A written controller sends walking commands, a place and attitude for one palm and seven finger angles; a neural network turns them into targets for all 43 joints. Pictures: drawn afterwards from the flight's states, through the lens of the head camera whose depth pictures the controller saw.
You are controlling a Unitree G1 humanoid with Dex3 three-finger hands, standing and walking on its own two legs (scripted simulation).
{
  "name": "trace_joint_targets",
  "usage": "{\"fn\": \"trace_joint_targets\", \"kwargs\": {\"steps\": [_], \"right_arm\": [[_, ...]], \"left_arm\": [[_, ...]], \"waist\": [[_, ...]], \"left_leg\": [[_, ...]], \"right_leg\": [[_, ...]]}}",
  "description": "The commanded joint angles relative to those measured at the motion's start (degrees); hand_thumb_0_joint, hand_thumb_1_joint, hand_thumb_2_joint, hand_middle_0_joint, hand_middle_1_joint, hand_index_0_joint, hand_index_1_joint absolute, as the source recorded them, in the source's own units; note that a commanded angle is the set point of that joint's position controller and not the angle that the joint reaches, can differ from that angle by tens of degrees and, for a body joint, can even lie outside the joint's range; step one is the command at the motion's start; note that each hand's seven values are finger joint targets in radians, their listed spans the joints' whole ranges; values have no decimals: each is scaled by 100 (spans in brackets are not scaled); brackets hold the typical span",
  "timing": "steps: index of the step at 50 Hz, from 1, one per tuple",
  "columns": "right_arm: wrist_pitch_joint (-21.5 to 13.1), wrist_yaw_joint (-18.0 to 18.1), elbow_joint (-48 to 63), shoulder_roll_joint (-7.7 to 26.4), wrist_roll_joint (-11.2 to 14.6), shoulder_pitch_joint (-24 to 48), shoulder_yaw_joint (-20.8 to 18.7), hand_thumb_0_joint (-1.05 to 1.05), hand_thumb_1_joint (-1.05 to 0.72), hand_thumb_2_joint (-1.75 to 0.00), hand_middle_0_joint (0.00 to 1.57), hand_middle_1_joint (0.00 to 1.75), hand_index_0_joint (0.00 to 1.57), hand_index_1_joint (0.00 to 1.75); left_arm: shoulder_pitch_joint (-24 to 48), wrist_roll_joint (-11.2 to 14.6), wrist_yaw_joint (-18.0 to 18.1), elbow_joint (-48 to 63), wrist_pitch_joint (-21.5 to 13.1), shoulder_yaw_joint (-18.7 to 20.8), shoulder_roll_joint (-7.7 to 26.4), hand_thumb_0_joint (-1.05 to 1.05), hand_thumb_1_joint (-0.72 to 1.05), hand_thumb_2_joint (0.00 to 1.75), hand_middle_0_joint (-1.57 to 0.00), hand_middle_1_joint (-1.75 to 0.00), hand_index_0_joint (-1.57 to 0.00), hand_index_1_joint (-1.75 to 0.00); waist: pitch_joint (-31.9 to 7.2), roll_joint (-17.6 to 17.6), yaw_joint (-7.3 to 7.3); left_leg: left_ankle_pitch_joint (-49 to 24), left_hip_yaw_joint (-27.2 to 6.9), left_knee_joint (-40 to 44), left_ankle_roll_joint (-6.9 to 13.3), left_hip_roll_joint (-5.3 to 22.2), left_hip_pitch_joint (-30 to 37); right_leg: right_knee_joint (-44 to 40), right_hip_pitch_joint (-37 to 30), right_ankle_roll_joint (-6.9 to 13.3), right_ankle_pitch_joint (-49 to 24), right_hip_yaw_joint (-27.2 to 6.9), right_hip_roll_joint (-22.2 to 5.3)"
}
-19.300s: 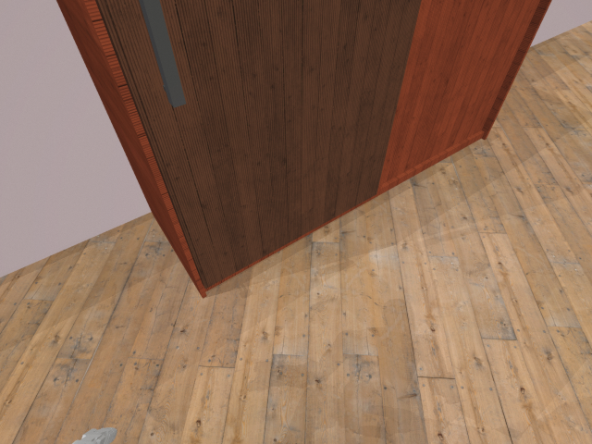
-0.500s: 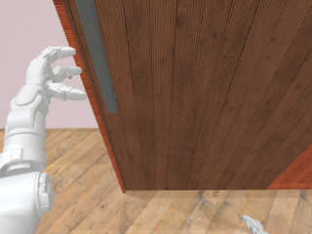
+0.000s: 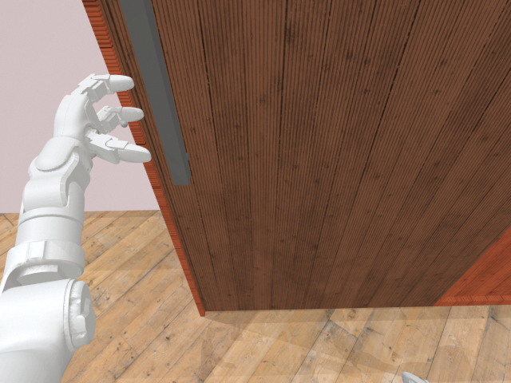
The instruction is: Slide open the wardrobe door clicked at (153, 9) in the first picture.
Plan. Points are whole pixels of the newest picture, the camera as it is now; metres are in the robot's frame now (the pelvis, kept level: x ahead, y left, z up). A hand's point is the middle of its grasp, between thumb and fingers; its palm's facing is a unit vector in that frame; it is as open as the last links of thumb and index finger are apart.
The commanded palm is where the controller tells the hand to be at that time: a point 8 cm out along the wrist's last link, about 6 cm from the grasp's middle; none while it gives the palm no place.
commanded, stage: feel for the door with the fingertips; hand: left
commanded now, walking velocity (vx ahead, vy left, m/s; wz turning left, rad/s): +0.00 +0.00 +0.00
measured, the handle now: (166, 99) +0.49 +0.16 +0.22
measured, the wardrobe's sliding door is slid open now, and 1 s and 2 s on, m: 0.00 0.00 0.00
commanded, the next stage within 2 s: slide the fingers in behind the handle in 0.80 s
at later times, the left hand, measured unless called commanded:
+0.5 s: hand (150, 117) +0.44 +0.18 +0.22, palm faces +0.08 -1.00 -0.01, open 14.0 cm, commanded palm +0.41 +0.23 +0.21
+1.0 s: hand (143, 114) +0.45 +0.19 +0.21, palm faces +0.06 -1.00 +0.01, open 13.7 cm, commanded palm +0.43 +0.24 +0.21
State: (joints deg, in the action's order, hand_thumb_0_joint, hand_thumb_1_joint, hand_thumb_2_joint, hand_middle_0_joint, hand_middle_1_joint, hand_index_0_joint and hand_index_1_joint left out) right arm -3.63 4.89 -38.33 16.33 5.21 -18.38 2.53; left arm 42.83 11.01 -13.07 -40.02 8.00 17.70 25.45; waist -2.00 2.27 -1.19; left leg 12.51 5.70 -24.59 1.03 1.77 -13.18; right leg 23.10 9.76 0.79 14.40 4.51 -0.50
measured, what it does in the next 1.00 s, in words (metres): stands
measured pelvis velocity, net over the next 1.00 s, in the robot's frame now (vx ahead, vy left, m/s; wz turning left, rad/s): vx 0.00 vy -0.01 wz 0.00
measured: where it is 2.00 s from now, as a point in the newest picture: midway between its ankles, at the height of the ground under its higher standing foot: outside the picture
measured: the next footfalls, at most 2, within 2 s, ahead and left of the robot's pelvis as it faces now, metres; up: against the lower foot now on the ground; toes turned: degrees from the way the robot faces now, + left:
none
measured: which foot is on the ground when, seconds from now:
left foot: down 0.00-1.00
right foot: down 0.00-1.00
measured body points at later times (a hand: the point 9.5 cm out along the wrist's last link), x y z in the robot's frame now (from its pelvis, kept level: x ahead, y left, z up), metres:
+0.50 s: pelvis +0.00 -0.01 +0.00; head +0.00 -0.02 +0.45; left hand +0.43 +0.23 +0.22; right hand +0.12 -0.26 -0.11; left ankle +0.00 +0.11 -0.74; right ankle -0.03 -0.11 -0.74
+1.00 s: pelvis +0.00 -0.01 +0.00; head +0.01 -0.02 +0.45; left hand +0.44 +0.24 +0.22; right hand +0.08 -0.28 -0.12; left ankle +0.00 +0.11 -0.74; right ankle -0.03 -0.11 -0.74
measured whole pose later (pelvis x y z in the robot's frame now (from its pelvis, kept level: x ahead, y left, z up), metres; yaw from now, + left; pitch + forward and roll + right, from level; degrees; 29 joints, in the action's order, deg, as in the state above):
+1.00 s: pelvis +0.00 -0.01 +0.00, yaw +0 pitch +2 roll +0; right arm -3.4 4.9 -40.1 16.5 4.4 -18.8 1.9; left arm 51.0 9.0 -11.5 -51.6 4.5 17.9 25.2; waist -2.3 1.8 -2.6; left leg 12.6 5.1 -25.7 0.5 2.4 -15.4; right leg 23.9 11.8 1.4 14.6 4.9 0.2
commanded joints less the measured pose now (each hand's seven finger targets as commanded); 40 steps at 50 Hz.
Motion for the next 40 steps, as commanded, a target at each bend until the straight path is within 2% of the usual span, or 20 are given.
{"fn": "trace_joint_targets", "kwargs": {"steps": [1,4,5,6,8,11,13,14,16,18,20,22,26,28,30,31,32,34,36,40], "right_arm": [[-290,35,820,739,-8,499,-311,0,-90,-90,20,30,20,30],[-257,15,810,696,-7,579,-294,0,-90,-90,20,30,20,30],[-235,25,800,702,-4,568,-297,0,-90,-90,20,30,20,30],[-221,37,793,701,1,626,-280,0,-90,-90,20,30,20,30],[-204,62,766,674,-7,626,-275,0,-90,-90,20,30,20,30],[-238,80,742,641,-31,639,-260,0,-90,-90,20,30,20,30],[-250,81,678,628,-55,568,-256,0,-90,-90,20,30,20,30],[-250,75,669,627,-58,558,-259,0,-90,-90,20,30,20,30],[-201,80,650,652,-57,551,-255,0,-90,-90,20,30,20,30],[-179,75,631,641,-60,525,-252,0,-90,-90,20,30,20,30],[-138,77,638,664,-64,464,-266,0,-90,-90,20,30,20,30],[-137,78,674,658,-61,469,-273,0,-90,-90,20,30,20,30],[-151,64,684,657,-50,428,-299,0,-90,-90,20,30,20,30],[-154,59,660,679,-58,379,-304,0,-90,-90,20,30,20,30],[-133,66,656,693,-39,366,-322,0,-90,-90,20,30,20,30],[-146,68,636,691,-40,379,-314,0,-90,-90,20,30,20,30],[-146,71,596,705,-49,314,-318,0,-90,-90,20,30,20,30],[-161,78,613,704,-50,295,-330,0,-90,-90,20,30,20,30],[-170,85,581,742,-69,222,-350,0,-90,-90,20,30,20,30],[-188,90,542,755,-64,113,-364,0,-90,-90,20,30,20,30]], "left_arm": [[2604,171,121,1665,-265,346,1299,0,-50,30,-30,-120,-30,-120],[2533,118,252,1679,-81,182,1021,0,-50,30,-30,-120,-30,-120],[2511,100,308,1638,-65,211,1091,0,-50,30,-30,-120,-30,-120],[2669,82,346,1644,-23,153,1059,0,-50,30,-30,-120,-30,-120],[2939,37,429,1649,-11,71,985,0,-50,30,-30,-120,-30,-120],[3471,4,541,1869,-166,-153,790,0,-50,30,-30,-120,-30,-120],[3385,-19,577,1654,-210,-114,759,0,-50,30,-30,-120,-30,-120],[3361,-15,576,1572,-213,-86,763,0,-50,30,-30,-120,-30,-120],[3178,-32,576,1216,-199,45,929,0,-50,30,-30,-120,-30,-120],[3291,-93,577,987,-160,4,897,0,-50,30,-30,-120,-30,-120],[3240,-123,581,720,-171,13,941,0,-50,30,-30,-120,-30,-120],[3412,-137,559,875,-269,72,1039,0,-50,30,-30,-120,-30,-120],[3476,-74,481,930,-435,-71,862,0,-50,30,-30,-120,-30,-120],[3352,-76,472,847,-436,191,1135,0,-50,30,-30,-120,-30,-120],[3331,-84,445,766,-429,53,1039,0,-50,30,-30,-120,-30,-120],[3498,-97,442,764,-418,-8,995,0,-50,30,-30,-120,-30,-120],[3537,-117,456,681,-414,167,1208,0,-50,30,-30,-120,-30,-120],[3597,-107,422,715,-442,82,1115,0,-50,30,-30,-120,-30,-120],[3712,-100,419,742,-534,286,1410,0,-50,30,-30,-120,-30,-120],[3701,-122,329,408,-610,144,1319,0,-50,30,-30,-120,-30,-120]], "waist": [[-1702,-30,88],[-1489,-114,71],[-1434,-293,63],[-1336,-169,38],[-1376,-172,-22],[-1556,104,-107],[-1709,-15,-87],[-1706,0,-74],[-1612,-300,-36],[-1525,-199,-48],[-1474,-327,-48],[-1660,-214,-26],[-1711,-254,-74],[-1748,-292,-7],[-1600,-352,-64],[-1522,-166,-94],[-1508,-195,-76],[-1638,-224,-91],[-1787,-238,-97],[-1688,-271,-150]], "left_leg": [[-1630,-551,78,173,-55,1277],[-1533,-512,109,174,-62,1145],[-1449,-498,116,192,-58,1091],[-1277,-499,145,193,-66,1036],[-1129,-520,161,192,-64,1076],[-1131,-581,140,180,-66,1290],[-1368,-611,101,157,-60,1376],[-1398,-593,101,156,-67,1372],[-1351,-539,117,189,-75,1149],[-1279,-511,125,190,-99,1060],[-1217,-507,136,200,-91,973],[-1370,-491,112,202,-100,1039],[-1485,-472,64,223,-94,1123],[-1447,-464,76,220,-111,1041],[-1385,-430,73,240,-103,982],[-1308,-432,76,242,-111,969],[-1257,-456,75,235,-115,934],[-1319,-445,60,241,-114,965],[-1388,-446,37,252,-116,982],[-1355,-417,-4,259,-117,893]], "right_leg": [[-189,22,93,-1897,-234,130],[-195,80,74,-1859,-237,123],[-240,39,58,-1766,-227,115],[-260,118,54,-1638,-259,110],[-295,183,49,-1458,-276,112],[-311,239,69,-1356,-279,119],[-244,181,85,-1579,-257,130],[-245,184,81,-1633,-262,130],[-252,19,52,-1733,-285,103],[-252,71,51,-1744,-294,82],[-277,34,38,-1692,-289,66],[-225,-59,55,-1891,-319,64],[-203,-61,42,-2056,-325,78],[-192,-145,48,-2068,-334,81],[-225,-107,22,-2016,-318,62],[-244,16,23,-1952,-341,66],[-252,31,34,-1886,-337,77],[-221,-4,29,-1961,-346,77],[-211,-118,21,-2060,-356,76],[-190,-54,7,-2053,-338,59]]}}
